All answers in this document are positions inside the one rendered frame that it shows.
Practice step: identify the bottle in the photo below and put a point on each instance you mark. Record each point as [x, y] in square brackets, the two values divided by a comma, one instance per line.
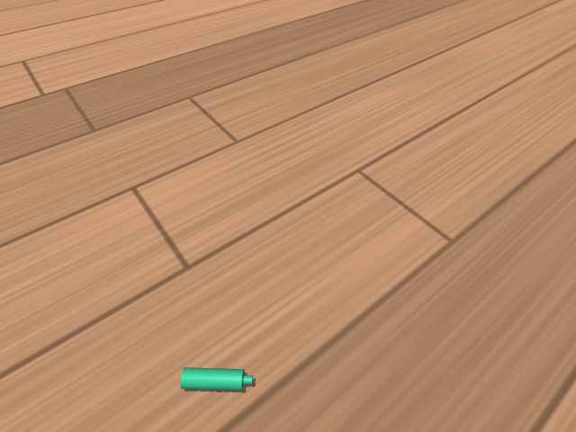
[214, 379]

